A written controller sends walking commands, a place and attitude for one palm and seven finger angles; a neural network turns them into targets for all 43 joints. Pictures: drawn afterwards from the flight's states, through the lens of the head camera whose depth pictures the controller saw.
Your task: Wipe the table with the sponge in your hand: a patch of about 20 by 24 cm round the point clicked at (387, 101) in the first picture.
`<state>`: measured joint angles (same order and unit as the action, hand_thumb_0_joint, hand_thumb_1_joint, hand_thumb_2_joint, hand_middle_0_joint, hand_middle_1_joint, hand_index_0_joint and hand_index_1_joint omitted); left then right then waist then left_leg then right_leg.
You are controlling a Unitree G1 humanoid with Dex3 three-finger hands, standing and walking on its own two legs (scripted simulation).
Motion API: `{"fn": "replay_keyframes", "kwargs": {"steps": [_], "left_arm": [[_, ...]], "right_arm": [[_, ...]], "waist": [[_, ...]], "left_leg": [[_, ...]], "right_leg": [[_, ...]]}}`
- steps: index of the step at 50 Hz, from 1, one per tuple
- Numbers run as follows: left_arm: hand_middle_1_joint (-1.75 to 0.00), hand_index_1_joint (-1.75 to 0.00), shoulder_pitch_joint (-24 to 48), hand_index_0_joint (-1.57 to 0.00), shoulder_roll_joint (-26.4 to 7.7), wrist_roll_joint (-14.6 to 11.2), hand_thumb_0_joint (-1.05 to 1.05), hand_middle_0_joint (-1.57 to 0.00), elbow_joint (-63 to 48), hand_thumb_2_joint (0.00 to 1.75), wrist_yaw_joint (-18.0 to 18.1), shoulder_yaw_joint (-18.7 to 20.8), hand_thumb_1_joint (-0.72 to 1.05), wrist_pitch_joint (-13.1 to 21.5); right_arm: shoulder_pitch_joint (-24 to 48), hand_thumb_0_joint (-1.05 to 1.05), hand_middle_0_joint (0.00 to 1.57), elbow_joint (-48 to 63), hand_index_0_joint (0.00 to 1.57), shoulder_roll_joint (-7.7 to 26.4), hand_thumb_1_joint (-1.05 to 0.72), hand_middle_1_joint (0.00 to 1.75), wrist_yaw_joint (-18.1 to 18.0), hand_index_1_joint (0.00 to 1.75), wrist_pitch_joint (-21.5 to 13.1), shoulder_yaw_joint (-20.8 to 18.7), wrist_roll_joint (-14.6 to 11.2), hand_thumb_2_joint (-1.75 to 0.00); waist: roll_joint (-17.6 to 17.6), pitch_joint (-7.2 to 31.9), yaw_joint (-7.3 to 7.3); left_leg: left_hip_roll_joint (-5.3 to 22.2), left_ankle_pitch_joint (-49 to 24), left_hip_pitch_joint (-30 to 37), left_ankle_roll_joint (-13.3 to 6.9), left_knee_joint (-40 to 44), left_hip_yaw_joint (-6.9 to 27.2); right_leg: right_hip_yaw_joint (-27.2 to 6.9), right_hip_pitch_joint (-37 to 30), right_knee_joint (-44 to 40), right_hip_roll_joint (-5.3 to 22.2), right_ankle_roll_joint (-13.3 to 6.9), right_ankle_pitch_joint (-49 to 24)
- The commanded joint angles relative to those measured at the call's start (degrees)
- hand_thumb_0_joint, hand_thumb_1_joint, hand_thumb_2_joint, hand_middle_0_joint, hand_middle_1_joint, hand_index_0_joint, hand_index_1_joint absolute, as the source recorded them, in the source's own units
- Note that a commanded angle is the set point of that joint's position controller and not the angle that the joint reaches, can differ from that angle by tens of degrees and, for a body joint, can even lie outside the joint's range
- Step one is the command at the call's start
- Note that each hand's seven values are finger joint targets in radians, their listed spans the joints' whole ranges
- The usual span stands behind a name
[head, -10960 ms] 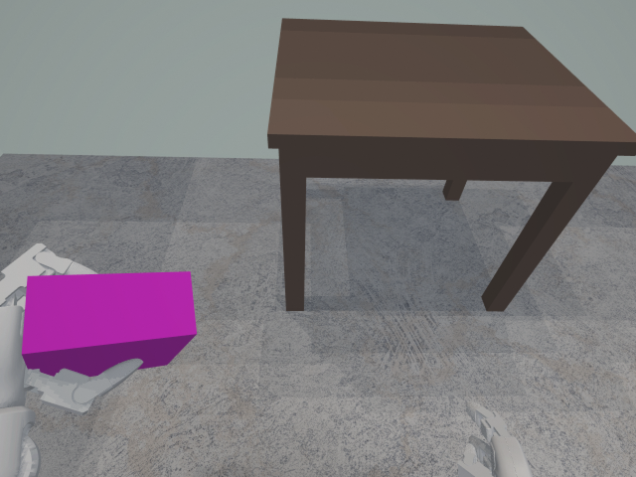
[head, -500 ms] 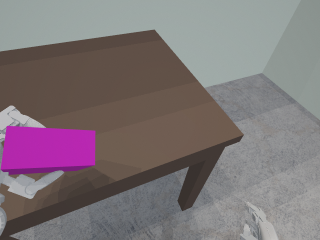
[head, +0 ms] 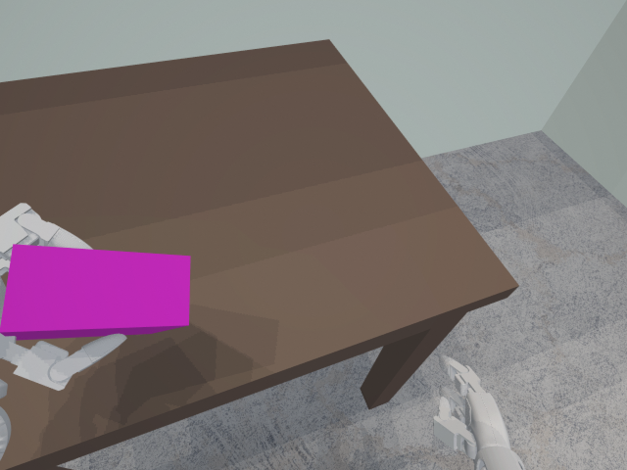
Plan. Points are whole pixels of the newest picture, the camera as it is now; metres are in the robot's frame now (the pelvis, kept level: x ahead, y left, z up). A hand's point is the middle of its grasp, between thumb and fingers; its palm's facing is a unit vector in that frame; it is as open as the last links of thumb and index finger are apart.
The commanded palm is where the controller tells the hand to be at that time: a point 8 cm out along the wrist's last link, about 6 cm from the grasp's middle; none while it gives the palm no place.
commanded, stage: shuffle to correct the standing spot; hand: left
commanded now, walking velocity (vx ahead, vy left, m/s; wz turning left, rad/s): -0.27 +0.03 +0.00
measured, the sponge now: (123, 299) +0.24 +0.21 +0.14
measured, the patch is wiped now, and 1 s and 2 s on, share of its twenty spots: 0.00 0.00 0.00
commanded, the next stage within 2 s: come to a stop and stand still in 0.40 s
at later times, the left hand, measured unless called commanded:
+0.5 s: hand (28, 380) +0.16 +0.25 +0.16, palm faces +0.31 -0.81 -0.50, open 10.2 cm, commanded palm +0.09 +0.29 +0.17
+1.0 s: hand out of the picture +0.10 +0.25 +0.15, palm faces +0.37 -0.81 -0.45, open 10.2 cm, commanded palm +0.05 +0.28 +0.17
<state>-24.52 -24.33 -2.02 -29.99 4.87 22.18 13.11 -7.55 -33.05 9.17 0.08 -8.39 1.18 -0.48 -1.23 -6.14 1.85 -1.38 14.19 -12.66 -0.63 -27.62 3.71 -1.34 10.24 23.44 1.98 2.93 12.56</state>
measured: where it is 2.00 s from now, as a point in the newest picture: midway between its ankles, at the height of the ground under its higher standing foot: outside the picture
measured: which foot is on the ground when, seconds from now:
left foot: down 0.00-0.80, up 0.82-1.00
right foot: down 0.00-0.48, up 0.50-0.74, down 0.76-1.00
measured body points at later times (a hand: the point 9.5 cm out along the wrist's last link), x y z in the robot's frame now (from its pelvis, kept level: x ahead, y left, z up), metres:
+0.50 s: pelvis -0.06 +0.01 -0.01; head +0.00 +0.03 +0.43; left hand +0.13 +0.29 +0.19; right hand +0.11 -0.24 -0.09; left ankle +0.00 +0.11 -0.74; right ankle -0.01 -0.15 -0.73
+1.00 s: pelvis -0.11 +0.00 -0.01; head -0.11 +0.00 +0.44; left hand +0.07 +0.29 +0.18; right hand +0.05 -0.24 -0.09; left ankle -0.13 +0.13 -0.72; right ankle -0.15 -0.10 -0.74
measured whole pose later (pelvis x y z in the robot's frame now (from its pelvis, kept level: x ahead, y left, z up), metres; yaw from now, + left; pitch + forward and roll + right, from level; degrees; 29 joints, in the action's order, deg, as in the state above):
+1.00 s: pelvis -0.11 +0.00 -0.01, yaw +0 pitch +1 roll +1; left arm -28.4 -23.0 -1.8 -26.4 6.1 21.5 10.2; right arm -13.8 -33.9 12.8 -0.1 -3.9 -1.0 -1.8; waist -1.9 1.0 -0.3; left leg -0.3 16.2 -19.4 -1.3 -42.6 -0.3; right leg 2.2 13.1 32.9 0.5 -1.9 20.6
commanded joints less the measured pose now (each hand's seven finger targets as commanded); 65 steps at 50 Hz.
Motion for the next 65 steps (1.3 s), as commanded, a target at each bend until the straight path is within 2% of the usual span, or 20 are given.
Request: {"fn": "replay_keyframes", "kwargs": {"steps": [1, 12, 20, 22, 24, 25, 29, 35, 39, 41, 44, 47, 50, 52, 54, 56, 60, 62, 63, 65], "left_arm": [[-1.6, -1.6, 1.46, -1.2, -6.66, -1.25, 0.0, -1.2, -8.58, 1.3, 1.06, 5.79, 0.1, 2.29], [-1.6, -1.6, 1.04, -1.2, -10.41, -0.86, 0.0, -1.2, -15.07, 1.3, 2.64, 8.11, 0.1, 4.73], [-1.6, -1.6, -2.93, -1.2, -9.56, -1.4, 0.0, -1.2, -12.56, 1.3, 3.13, 9.38, 0.1, 6.79], [-1.6, -1.6, -5.34, -1.2, -10.4, -0.89, 0.0, -1.2, -11.69, 1.3, 3.51, 10.81, 0.1, 7.19], [-1.6, -1.6, -3.55, -1.2, -10.71, -0.58, 0.0, -1.2, -16.04, 1.3, 2.5, 10.83, 0.1, 8.82], [-1.6, -1.6, -1.87, -1.2, -11.44, -0.63, 0.0, -1.2, -15.71, 1.3, 2.26, 11.83, 0.1, 9.29], [-1.6, -1.6, -0.7, -1.2, -8.44, -1.29, 0.0, -1.2, -17.29, 1.3, 1.93, 9.18, 0.1, 7.11], [-1.6, -1.6, 0.44, -1.2, -9.74, -0.77, 0.0, -1.2, -17.92, 1.3, 1.99, 8.19, 0.1, 1.77], [-1.6, -1.6, -1.68, -1.2, -11.28, -0.6, 0.0, -1.2, -13.35, 1.3, 1.46, 9.38, 0.1, 0.33], [-1.6, -1.6, -2.97, -1.2, -8.6, -1.8, 0.0, -1.2, -10.59, 1.3, 0.44, 7.26, 0.1, -0.71], [-1.6, -1.6, -2.4, -1.2, -8.88, -1.46, 0.0, -1.2, -7.65, 1.3, 1.39, 8.2, 0.1, -0.86], [-1.6, -1.6, 4.6, -1.2, -8.85, 0.06, 0.0, -1.2, -6.47, 1.3, 2.84, 6.58, 0.1, 0.09], [-1.6, -1.6, 5.8, -1.2, -7.57, -0.77, 0.0, -1.2, -6.95, 1.3, 3.66, 6.06, 0.1, 0.64], [-1.6, -1.6, 5.83, -1.2, -8.26, -1.29, 0.0, -1.2, -12.84, 1.3, 3.64, 6.31, 0.1, 0.96], [-1.6, -1.6, 4.41, -1.2, -9.2, -0.01, 0.0, -1.2, -16.83, 1.3, 3.0, 6.35, 0.1, 1.25], [-1.6, -1.6, 3.25, -1.2, -7.34, 0.43, 0.0, -1.2, -17.11, 1.3, 2.09, 5.21, 0.1, -0.13], [-1.6, -1.6, -2.15, -1.2, -11.06, -0.5, 0.0, -1.2, -14.41, 1.3, 2.22, 10.76, 0.1, 0.52], [-1.6, -1.6, -5.84, -1.2, -11.59, -2.06, 0.0, -1.2, -10.4, 1.3, 2.0, 12.65, 0.1, 0.0], [-1.6, -1.6, -5.73, -1.2, -9.14, -3.01, 0.0, -1.2, -9.86, 1.3, 1.43, 10.73, 0.1, -0.22], [-1.6, -1.6, -6.16, -1.2, -8.04, -3.11, 0.0, -1.2, -6.27, 1.3, 1.23, 10.27, 0.1, -0.83]], "right_arm": [[1.41, 0.0, 0.2, 8.25, 0.2, 8.74, -0.9, 0.3, -1.22, 0.3, -1.26, -3.74, -0.65, -0.9], [2.61, 0.0, 0.2, 9.8, 0.2, 9.12, -0.9, 0.3, -2.4, 0.3, -1.06, -4.06, -0.51, -0.9], [-0.26, 0.0, 0.2, 8.43, 0.2, 9.14, -0.9, 0.3, -2.7, 0.3, 0.03, -5.29, -0.1, -0.9], [1.6, 0.0, 0.2, 7.75, 0.2, 9.71, -0.9, 0.3, -3.24, 0.3, -0.46, -4.84, -0.02, -0.9], [2.39, 0.0, 0.2, 10.12, 0.2, 10.53, -0.9, 0.3, -3.29, 0.3, -1.72, -4.68, 0.46, -0.9], [0.66, 0.0, 0.2, 8.94, 0.2, 9.55, -0.9, 0.3, -3.25, 0.3, -2.72, -4.95, 1.22, -0.9], [-2.14, 0.0, 0.2, 7.29, 0.2, 9.84, -0.9, 0.3, -1.38, 0.3, -4.02, -5.99, 0.08, -0.9], [-0.21, 0.0, 0.2, 7.89, 0.2, 9.45, -0.9, 0.3, -0.11, 0.3, -3.29, -4.06, 0.01, -0.9], [-1.05, 0.0, 0.2, 8.14, 0.2, 8.55, -0.9, 0.3, 0.24, 0.3, -0.47, -4.09, -0.59, -0.9], [-1.66, 0.0, 0.2, 8.74, 0.2, 10.13, -0.9, 0.3, 0.13, 0.3, 0.91, -6.16, -1.82, -0.9], [0.13, 0.0, 0.2, 8.43, 0.2, 8.53, -0.9, 0.3, 0.65, 0.3, 2.64, -3.99, -2.4, -0.9], [1.94, 0.0, 0.2, 7.64, 0.2, 7.27, -0.9, 0.3, 0.05, 0.3, 2.39, -2.87, -1.73, -0.9], [-0.05, 0.0, 0.2, 7.08, 0.2, 8.08, -0.9, 0.3, -1.77, 0.3, -0.01, -4.3, -1.06, -0.9], [-0.79, 0.0, 0.2, 8.2, 0.2, 9.58, -0.9, 0.3, -1.71, 0.3, -1.07, -5.96, -1.53, -0.9], [0.08, 0.0, 0.2, 8.73, 0.2, 7.86, -0.9, 0.3, -0.73, 0.3, -0.91, -4.7, -0.54, -0.9], [1.22, 0.0, 0.2, 8.36, 0.2, 8.41, -0.9, 0.3, 0.27, 0.3, -1.26, -4.99, -1.25, -0.9], [-0.65, 0.0, 0.2, 8.92, 0.2, 8.83, -0.9, 0.3, 0.3, 0.3, -1.13, -5.3, -2.2, -0.9], [-2.52, 0.0, 0.2, 9.59, 0.2, 8.51, -0.9, 0.3, -0.09, 0.3, 0.08, -6.4, -2.71, -0.9], [-4.24, 0.0, 0.2, 9.85, 0.2, 10.44, -0.9, 0.3, 0.06, 0.3, 0.77, -7.64, -2.61, -0.9], [-2.1, 0.0, 0.2, 8.3, 0.2, 8.6, -0.9, 0.3, -0.19, 0.3, 1.86, -6.02, -2.23, -0.9]], "waist": [[5.24, 13.16, -0.58], [4.61, 14.7, 0.0], [-8.7, 11.41, -1.39], [-2.11, 11.16, -1.3], [16.92, 11.92, -1.48], [15.49, 12.1, -2.21], [9.76, 15.77, -1.72], [18.42, 14.59, -1.6], [7.24, 15.17, -1.73], [-13.84, 8.25, -1.22], [-6.62, 6.47, -2.56], [-2.33, 6.82, -2.44], [3.51, 12.04, -1.97], [10.89, 13.37, -1.45], [21.28, 10.63, -2.72], [14.99, 6.0, -1.76], [4.16, 11.66, -1.3], [-13.29, 12.32, -2.23], [-15.73, 9.93, -2.24], [-7.25, 8.43, -3.26]], "left_leg": [[5.83, -26.59, 2.81, 0.34, 3.81, 1.49], [4.37, -16.95, -0.83, -0.04, -0.69, 0.58], [0.8, 3.1, 1.19, 0.45, -9.32, -0.07], [4.05, 0.49, 1.57, -1.0, 1.4, 3.0], [17.66, -2.43, -9.05, -7.43, 15.17, 18.76], [19.83, 0.41, -12.57, -9.74, 16.82, 20.24], [13.2, -5.97, 4.18, -7.65, 7.87, 10.62], [10.38, 22.49, -2.54, -3.54, 13.81, 13.22], [2.3, 15.27, -5.38, 0.03, -3.18, 1.61], [-3.6, 8.61, -9.62, 1.57, -35.02, -2.42], [2.44, 8.91, -17.51, 0.55, -39.05, 2.2], [2.9, 6.38, -11.32, -1.21, -15.01, -2.38], [-0.05, -13.13, 4.04, -2.31, 8.95, -8.32], [11.05, -32.44, 20.75, -7.39, 7.56, 1.71], [13.53, -37.33, 15.76, -12.27, 1.01, 11.96], [14.58, -25.45, 1.09, -10.6, 3.19, 11.37], [6.04, -1.03, -10.75, -4.55, -11.58, 1.97], [-3.02, 13.63, -13.58, -0.43, -30.99, -3.84], [-2.38, 10.62, -12.08, 0.58, -37.87, -1.08], [0.74, 6.27, -11.52, 0.93, -44.03, 0.77]], "right_leg": [[1.06, -6.28, 0.09, 0.91, -2.97, -19.53], [-4.25, -3.25, 0.76, 4.86, -5.32, -21.09], [-7.97, 12.71, -5.29, 15.46, -11.36, -2.98], [-3.43, 13.62, 2.78, 9.72, -8.31, -2.08], [3.05, 8.62, 27.84, -2.97, -2.5, 10.79], [-0.81, 8.46, 39.74, -4.27, -2.68, 15.63], [-0.51, 19.97, 36.9, -2.75, -2.58, 13.23], [5.05, 3.58, 6.09, -4.84, -4.51, 12.89], [2.09, -5.65, -8.14, 0.25, -7.68, 0.18], [-16.12, 9.81, -14.16, 14.93, -16.32, 9.93], [-8.85, 6.11, -4.0, 15.33, -16.47, -12.83], [-4.23, 3.06, 4.33, 11.44, -10.97, -21.46], [0.18, -2.21, 16.09, 3.9, -6.87, -26.88], [2.33, 13.68, 29.93, -1.22, -3.91, -2.72], [1.27, 21.25, 31.47, -2.41, -3.81, 16.41], [-1.16, 12.32, 22.64, -0.5, -4.12, 12.59], [1.04, -9.21, 2.74, 1.44, -4.35, -6.62], [-16.96, -3.81, -6.38, 13.18, -9.97, -2.31], [-21.79, 3.72, -7.9, 16.11, -12.0, 0.2], [-18.5, 12.27, -3.88, 15.46, -15.19, -0.88]]}}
